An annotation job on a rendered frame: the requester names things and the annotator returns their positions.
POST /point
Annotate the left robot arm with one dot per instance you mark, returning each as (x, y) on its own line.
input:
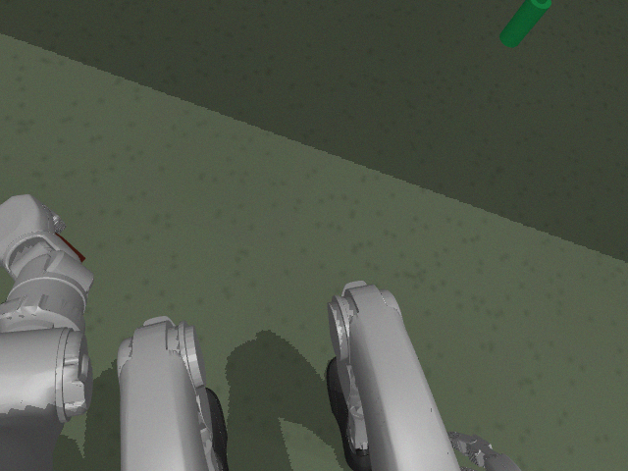
(45, 371)

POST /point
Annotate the left robot hand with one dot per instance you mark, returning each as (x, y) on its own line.
(23, 214)

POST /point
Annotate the right robot foot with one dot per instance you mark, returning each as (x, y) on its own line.
(356, 459)

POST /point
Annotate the right robot hand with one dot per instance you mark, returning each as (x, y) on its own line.
(481, 453)

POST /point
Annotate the left robot foot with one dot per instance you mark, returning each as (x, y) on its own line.
(220, 437)

